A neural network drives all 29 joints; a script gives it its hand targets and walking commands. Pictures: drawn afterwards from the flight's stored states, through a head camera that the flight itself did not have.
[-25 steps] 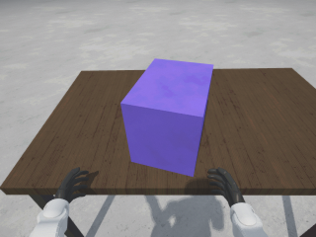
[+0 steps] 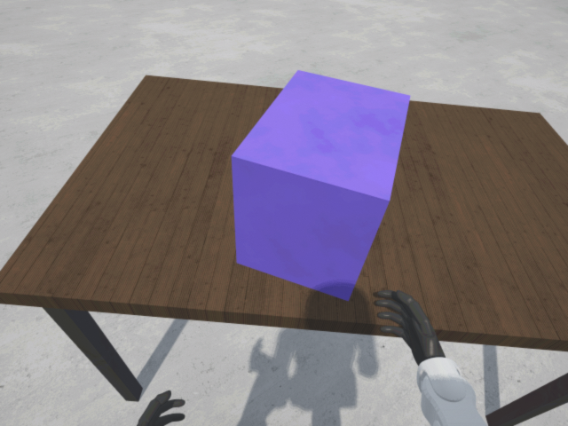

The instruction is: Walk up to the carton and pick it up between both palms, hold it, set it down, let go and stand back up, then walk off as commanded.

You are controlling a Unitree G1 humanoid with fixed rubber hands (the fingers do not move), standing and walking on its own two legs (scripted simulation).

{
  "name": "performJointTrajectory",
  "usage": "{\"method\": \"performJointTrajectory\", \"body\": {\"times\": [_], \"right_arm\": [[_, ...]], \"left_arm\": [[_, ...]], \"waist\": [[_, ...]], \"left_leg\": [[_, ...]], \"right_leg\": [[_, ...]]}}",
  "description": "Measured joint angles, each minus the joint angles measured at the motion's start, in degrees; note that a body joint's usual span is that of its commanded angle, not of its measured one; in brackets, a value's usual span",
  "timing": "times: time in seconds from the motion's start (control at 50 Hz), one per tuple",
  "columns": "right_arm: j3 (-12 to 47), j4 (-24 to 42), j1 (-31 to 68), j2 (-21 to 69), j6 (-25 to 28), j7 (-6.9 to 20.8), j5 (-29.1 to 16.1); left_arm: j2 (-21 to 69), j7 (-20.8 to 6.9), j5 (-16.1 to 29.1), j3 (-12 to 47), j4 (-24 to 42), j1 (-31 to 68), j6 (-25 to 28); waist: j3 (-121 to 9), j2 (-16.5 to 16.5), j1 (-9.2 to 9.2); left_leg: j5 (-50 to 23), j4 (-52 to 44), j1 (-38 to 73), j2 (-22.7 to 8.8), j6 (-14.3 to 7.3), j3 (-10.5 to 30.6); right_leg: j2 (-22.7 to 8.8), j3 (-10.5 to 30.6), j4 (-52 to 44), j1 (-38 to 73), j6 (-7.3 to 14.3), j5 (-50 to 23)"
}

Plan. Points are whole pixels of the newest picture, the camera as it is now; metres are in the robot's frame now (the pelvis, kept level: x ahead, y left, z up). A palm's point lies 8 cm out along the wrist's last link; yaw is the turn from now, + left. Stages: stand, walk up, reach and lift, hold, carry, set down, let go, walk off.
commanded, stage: let go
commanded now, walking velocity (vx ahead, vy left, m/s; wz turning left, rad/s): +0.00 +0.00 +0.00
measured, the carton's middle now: (322, 180) +0.51 -0.06 +0.06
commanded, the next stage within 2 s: stand in 0.24 s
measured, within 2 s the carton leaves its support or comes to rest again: neither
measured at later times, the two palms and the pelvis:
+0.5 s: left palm out of the picture +0.12 +0.30 -0.06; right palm (427, 345) +0.24 -0.20 +0.00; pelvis +0.00 +0.01 -0.01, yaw +3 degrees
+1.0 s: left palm out of the picture +0.12 +0.34 -0.11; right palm (420, 337) +0.24 -0.19 +0.01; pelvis +0.03 +0.05 -0.01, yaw +2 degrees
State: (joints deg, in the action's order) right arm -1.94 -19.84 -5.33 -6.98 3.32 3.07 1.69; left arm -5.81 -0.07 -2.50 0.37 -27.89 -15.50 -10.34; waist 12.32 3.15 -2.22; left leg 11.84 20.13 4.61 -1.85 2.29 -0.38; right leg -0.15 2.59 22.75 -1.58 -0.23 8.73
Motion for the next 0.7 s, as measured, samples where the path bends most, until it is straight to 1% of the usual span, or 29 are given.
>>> {"method": "performJointTrajectory", "body": {"times": [0.04, 0.08, 0.12, 0.16, 0.26, 0.3, 0.34, 0.38, 0.44, 0.54, 0.62, 0.7], "right_arm": [[-0.7, -1.3, -0.5, 0.3, 2.3, 0.8, -0.1], [-0.9, -2.8, -0.8, 0.6, 4.2, 1.3, -0.2], [-0.8, -4.6, -0.8, 0.8, 5.6, 1.5, -0.1], [-0.4, -6.1, -0.7, 1.0, 6.4, 1.3, 0.1], [1.2, -7.3, -1.0, 0.9, 5.9, -0.6, 0.8], [2.9, -5.6, -2.2, -1.4, 4.7, -0.7, 0.5], [4.4, -3.5, -2.8, -4.6, 4.5, 0.2, -0.3], [4.9, -1.6, -3.3, -6.7, 5.2, 0.7, -1.2], [4.5, 0.6, -4.1, -8.6, 6.8, 0.5, -1.6], [3.7, 2.8, -5.2, -11.3, 7.8, 0.3, -1.9], [3.1, 3.5, -6.1, -12.8, 6.8, 0.1, -2.0], [2.8, 3.6, -6.4, -13.6, 5.4, -0.2, -2.0]], "left_arm": [[-0.9, 1.7, 0.6, 0.3, 0.7, -0.3, 2.6], [-2.0, 2.9, 0.9, 0.2, 1.1, 0.5, 4.4], [-3.2, 3.5, 0.6, -0.2, 1.0, 1.9, 5.3], [-4.2, 3.5, -0.2, -0.7, 1.0, 3.6, 5.3], [-5.5, 1.3, -3.1, -2.3, 0.7, 7.3, 2.4], [-6.2, 0.2, -1.2, -1.7, -0.1, 6.7, 4.4], [-7.9, -0.8, 0.4, -1.0, -0.8, 5.0, 7.2], [-9.7, -1.6, 1.2, -1.4, -2.1, 3.7, 9.2], [-11.8, -2.2, 1.5, -3.0, -4.4, 2.0, 10.3], [-14.4, -3.0, 1.3, -4.7, -7.6, 0.2, 10.3], [-14.8, -3.6, 1.3, -4.6, -9.6, -0.6, 9.8], [-14.2, -3.9, 1.4, -3.7, -11.0, -1.2, 10.0]], "waist": [[-0.2, 1.1, -0.66], [-0.7, 1.8, -0.77], [-1.6, 2.1, -0.44], [-2.4, 1.9, 0.12], [-4.0, 0.0, 1.94], [-7.6, -1.7, 1.94], [-9.9, -3.8, 2.01], [-10.6, -5.3, 2.22], [-10.9, -6.3, 2.01], [-10.6, -5.6, 0.98], [-11.2, -4.5, 0.19], [-11.7, -3.4, -0.20]], "left_leg": [[0.4, 0.8, -0.8, -0.1, 0.2, 0.2], [0.8, 1.7, -1.4, -0.2, 0.4, 0.6], [1.2, 2.5, -1.6, -0.5, 0.6, 1.1], [1.7, 3.0, -1.2, -0.7, 0.8, 1.4], [2.3, 3.1, 1.3, -0.9, 0.9, 2.2], [3.2, 5.2, -2.3, -1.1, 0.8, 2.3], [4.2, 7.8, -6.6, -1.4, 0.6, 2.2], [4.7, 9.6, -10.0, -1.3, 0.1, 2.6], [4.8, 11.1, -13.8, -0.9, -0.4, 3.0], [5.1, 12.9, -17.4, 0.2, -0.9, 2.9], [6.1, 14.4, -18.7, 1.0, -1.7, 2.4], [7.0, 15.2, -18.9, 1.7, -2.6, 1.6]], "right_leg": [[0.2, -0.1, 1.0, -0.7, 0.3, 0.4], [0.3, -0.4, 1.8, -1.0, 0.5, 0.7], [0.4, -1.0, 2.5, -0.9, 0.6, 1.5], [0.6, -1.4, 3.0, -0.3, 0.8, 2.1], [0.7, -2.3, 3.0, 2.6, 1.0, 3.0], [0.9, -2.2, 3.9, -0.5, 0.9, 3.2], [1.4, -2.0, 4.6, -4.0, 0.7, 3.1], [1.5, -2.0, 5.0, -6.7, 0.4, 2.8], [1.4, -1.7, 5.3, -9.9, 0.1, 3.1], [0.7, -1.0, 6.3, -13.1, -0.8, 2.2], [-0.1, -0.5, 7.6, -14.4, -1.7, 3.2], [-0.7, 0.4, 8.7, -14.9, -2.5, 4.1]]}}
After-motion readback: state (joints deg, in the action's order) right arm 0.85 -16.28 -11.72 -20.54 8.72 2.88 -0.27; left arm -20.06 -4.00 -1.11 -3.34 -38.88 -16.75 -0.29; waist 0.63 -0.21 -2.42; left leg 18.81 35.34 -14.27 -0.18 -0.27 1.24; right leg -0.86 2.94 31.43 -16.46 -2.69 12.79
